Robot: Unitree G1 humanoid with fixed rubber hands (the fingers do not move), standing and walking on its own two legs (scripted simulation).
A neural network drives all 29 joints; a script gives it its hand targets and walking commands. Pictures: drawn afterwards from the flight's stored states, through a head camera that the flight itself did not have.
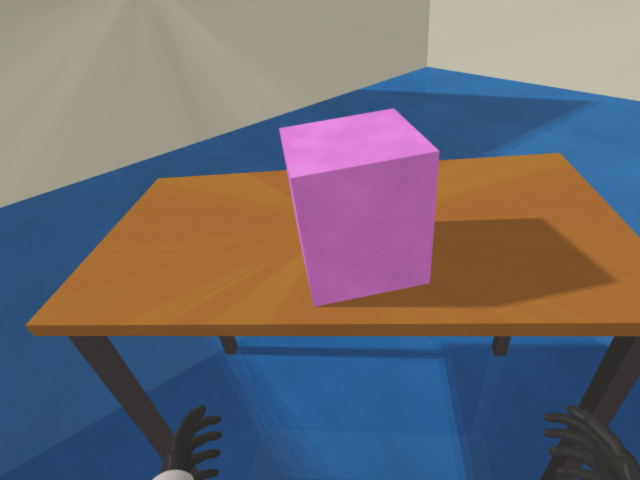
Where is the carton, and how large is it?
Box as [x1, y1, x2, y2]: [279, 108, 439, 306]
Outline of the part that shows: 393,108 279,128 299,239 314,306 429,282 439,151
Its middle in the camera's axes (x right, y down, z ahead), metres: +0.06 -0.06 +0.68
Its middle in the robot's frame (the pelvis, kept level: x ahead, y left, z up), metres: +0.56 -0.04 +0.12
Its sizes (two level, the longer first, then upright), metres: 0.210 0.200 0.250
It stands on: a table, 0.76 m high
